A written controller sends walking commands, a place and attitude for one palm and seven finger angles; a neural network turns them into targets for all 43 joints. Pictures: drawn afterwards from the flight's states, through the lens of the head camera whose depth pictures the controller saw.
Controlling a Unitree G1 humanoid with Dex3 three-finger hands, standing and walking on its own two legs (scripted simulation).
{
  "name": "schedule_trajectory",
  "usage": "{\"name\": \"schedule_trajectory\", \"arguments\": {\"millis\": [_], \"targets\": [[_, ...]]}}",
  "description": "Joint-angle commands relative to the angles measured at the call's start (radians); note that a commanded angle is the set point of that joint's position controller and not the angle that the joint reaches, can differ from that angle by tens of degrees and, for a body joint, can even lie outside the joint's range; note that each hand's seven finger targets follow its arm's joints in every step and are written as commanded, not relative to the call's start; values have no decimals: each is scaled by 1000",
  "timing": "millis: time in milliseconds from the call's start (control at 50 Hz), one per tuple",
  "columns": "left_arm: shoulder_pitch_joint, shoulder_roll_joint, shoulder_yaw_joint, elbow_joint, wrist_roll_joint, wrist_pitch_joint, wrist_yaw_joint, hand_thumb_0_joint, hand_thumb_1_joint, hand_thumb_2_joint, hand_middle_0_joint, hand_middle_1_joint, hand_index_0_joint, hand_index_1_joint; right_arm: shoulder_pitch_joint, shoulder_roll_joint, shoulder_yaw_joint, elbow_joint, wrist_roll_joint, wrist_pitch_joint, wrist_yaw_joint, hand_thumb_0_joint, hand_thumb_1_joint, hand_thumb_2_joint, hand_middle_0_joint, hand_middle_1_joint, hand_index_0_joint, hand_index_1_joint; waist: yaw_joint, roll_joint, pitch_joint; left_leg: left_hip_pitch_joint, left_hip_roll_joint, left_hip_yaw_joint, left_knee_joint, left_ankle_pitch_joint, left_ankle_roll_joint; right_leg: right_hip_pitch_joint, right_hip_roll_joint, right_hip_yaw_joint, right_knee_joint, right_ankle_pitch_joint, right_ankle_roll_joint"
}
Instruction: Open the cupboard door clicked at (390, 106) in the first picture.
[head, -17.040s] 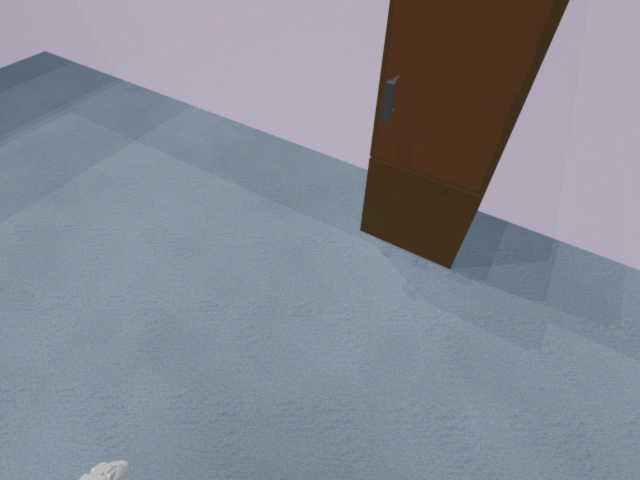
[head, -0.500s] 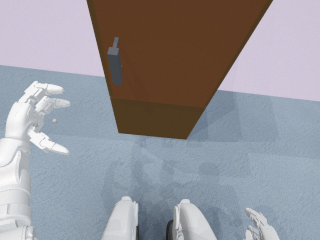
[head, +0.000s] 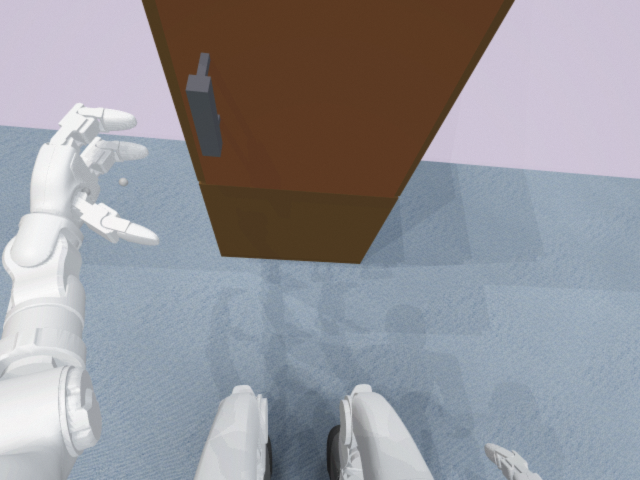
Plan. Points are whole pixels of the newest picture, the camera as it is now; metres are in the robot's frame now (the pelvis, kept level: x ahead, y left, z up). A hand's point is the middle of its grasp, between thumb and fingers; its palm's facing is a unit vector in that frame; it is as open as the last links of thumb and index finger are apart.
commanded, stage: move the hooked fingers beside the handle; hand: left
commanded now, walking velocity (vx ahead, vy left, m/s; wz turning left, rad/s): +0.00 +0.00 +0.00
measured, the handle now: (208, 107) +0.57 +0.14 +0.03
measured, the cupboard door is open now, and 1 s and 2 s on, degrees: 0 0 0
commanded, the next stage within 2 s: slide the fingers in behind the handle in 1.20 s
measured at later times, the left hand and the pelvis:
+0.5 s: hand (161, 136) +0.53 +0.20 +0.03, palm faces -0.04 -1.00 -0.04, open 14.0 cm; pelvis -0.01 -0.01 -0.02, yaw -1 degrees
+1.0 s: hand (152, 146) +0.51 +0.21 +0.02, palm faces -0.04 -1.00 -0.03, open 14.0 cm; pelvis +0.00 +0.00 -0.01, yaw -1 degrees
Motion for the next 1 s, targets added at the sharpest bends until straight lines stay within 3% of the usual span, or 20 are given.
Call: {"name": "schedule_trajectory", "arguments": {"millis": [0, 40, 80, 140, 160, 200, 260, 340, 380, 440, 500, 580, 620, 640, 720, 840, 880, 900, 920, 980], "targets": [[-396, 250, 39, -171, -13, -74, 2, 0, -500, 300, -300, -1200, -300, -1200, 136, -193, -81, -58, -1, -2, -12, 0, -900, -900, 200, 300, 200, 300, -17, 163, -525, 493, 16, -111, -163, 418, -42, 109, 15, 31, -127, 238, -29], [-434, 239, 29, -163, -13, -76, 5, 0, -500, 300, -300, -1200, -300, -1200, 145, -191, -80, -52, -5, 3, -10, 0, -900, -900, 200, 300, 200, 300, -29, 167, -528, 494, 18, -118, -152, 429, -41, 90, 17, 29, -119, 239, -30], [-470, 269, 43, -140, -4, -71, 14, 0, -500, 300, -300, -1200, -300, -1200, 155, -199, -78, -46, -8, 14, -10, 0, -900, -900, 200, 300, 200, 300, -36, 158, -525, 471, 19, -119, -146, 416, -39, 92, 16, 31, -117, 238, -27], [-530, 248, 23, -104, 8, -65, 31, 0, -500, 300, -300, -1200, -300, -1200, 167, -196, -74, -42, -12, 22, -9, 0, -900, -900, 200, 300, 200, 300, -60, 147, -511, 437, 16, -119, -133, 385, -30, 74, 19, 31, -114, 224, -26], [-530, 293, 56, -95, 18, -66, 39, 0, -500, 300, -300, -1200, -300, -1200, 176, -201, -74, -39, -14, 27, -9, 0, -900, -900, 200, 300, 200, 300, -48, 156, -528, 441, 19, -117, -132, 396, -34, 83, 19, 32, -111, 229, -27], [-559, 284, 46, -99, 26, -69, 49, 0, -500, 300, -300, -1200, -300, -1200, 179, -196, -73, -40, -17, 33, -5, 0, -900, -900, 200, 300, 200, 300, -52, 174, -552, 442, 18, -115, -125, 404, -33, 87, 20, 35, -108, 236, -27], [-587, 341, 78, -40, 44, -61, 63, 0, -500, 300, -300, -1200, -300, -1200, 193, -201, -63, -38, -22, 42, -4, 0, -900, -900, 200, 300, 200, 300, -66, 153, -537, 380, 18, -108, -104, 393, -26, 97, 24, 38, -98, 243, -25], [-662, 366, 79, -26, 59, -59, 74, 0, -500, 300, -300, -1200, -300, -1200, 206, -200, -56, -41, -28, 47, 1, 0, -900, -900, 200, 300, 200, 300, -83, 183, -539, 358, 18, -109, -87, 373, -22, 79, 28, 40, -89, 228, -27], [-682, 361, 70, -30, 65, -58, 73, 0, -500, 300, -300, -1200, -300, -1200, 212, -201, -56, -42, -30, 52, 4, 0, -900, -900, 200, 300, 200, 300, -88, 202, -580, 376, 21, -109, -77, 394, -22, 73, 29, 42, -85, 242, -25], [-596, 373, 93, 4, 63, -40, 62, 0, -500, 300, -300, -1200, -300, -1200, 221, -201, -53, -56, -29, 61, 12, 0, -900, -900, 200, 300, 200, 300, -61, 212, -577, 368, 20, -106, -82, 416, -24, 91, 31, 39, -77, 260, -29], [-600, 407, 109, -14, 63, -20, 56, 0, -500, 300, -300, -1200, -300, -1200, 221, -206, -52, -64, -25, 74, 10, 0, -900, -900, 200, 300, 200, 300, -70, 156, -566, 315, 22, -94, -77, 390, -15, 130, 29, 46, -86, 274, -20], [-607, 449, 145, -90, 50, -33, 49, 0, -500, 300, -300, -1200, -300, -1200, 222, -202, -55, -65, -20, 73, 9, 0, -900, -900, 200, 300, 200, 300, -54, 186, -618, 336, 22, -90, -78, 410, -16, 166, 31, 55, -88, 299, -20], [-619, 414, 122, -121, 46, -42, 44, 0, -500, 300, -300, -1200, -300, -1200, 220, -196, -58, -56, -19, 68, 11, 0, -900, -900, 200, 300, 200, 300, -59, 192, -624, 364, 23, -96, -86, 405, -18, 158, 32, 53, -97, 286, -20], [-629, 376, 95, -131, 39, -46, 40, 0, -500, 300, -300, -1200, -300, -1200, 219, -195, -60, -52, -19, 64, 11, 0, -900, -900, 200, 300, 200, 300, -73, 202, -625, 388, 24, -102, -85, 415, -16, 133, 32, 51, -97, 287, -21], [-624, 328, 61, -91, 34, -29, 38, 0, -500, 300, -300, -1200, -300, -1200, 222, -198, -64, -29, -17, 62, 8, 0, -900, -900, 200, 300, 200, 300, -84, 193, -566, 402, 25, -109, -98, 381, -20, 90, 30, 41, -116, 245, -21], [-607, 322, 57, -80, 42, -39, 54, 0, -500, 300, -300, -1200, -300, -1200, 216, -198, -63, -32, -21, 62, 10, 0, -900, -900, 200, 300, 200, 300, -72, 208, -553, 430, 24, -118, -103, 420, -26, 64, 28, 31, -103, 250, -30], [-616, 279, 27, -64, 43, -43, 61, 0, -500, 300, -300, -1200, -300, -1200, 205, -196, -64, -32, -23, 63, 13, 0, -900, -900, 200, 300, 200, 300, -86, 205, -522, 430, 24, -118, -106, 404, -29, 39, 27, 28, -109, 237, -26], [-614, 305, 45, -79, 47, -50, 66, 0, -500, 300, -300, -1200, -300, -1200, 208, -200, -65, -35, -24, 65, 13, 0, -900, -900, 200, 300, 200, 300, -76, 210, -538, 444, 26, -125, -109, 414, -32, 44, 27, 26, -104, 238, -29], [-598, 292, 39, -73, 48, -52, 68, 0, -500, 300, -300, -1200, -300, -1200, 204, -198, -66, -41, -23, 66, 14, 0, -900, -900, 200, 300, 200, 300, -73, 207, -544, 445, 23, -123, -110, 419, -32, 48, 27, 27, -104, 240, -30], [-618, 275, 28, -71, 50, -61, 79, 0, -500, 300, -300, -1200, -300, -1200, 200, -200, -67, -39, -25, 72, 17, 0, -900, -900, 200, 300, 200, 300, -81, 204, -533, 464, 27, -138, -114, 415, -38, 15, 26, 19, -97, 226, -29]]}}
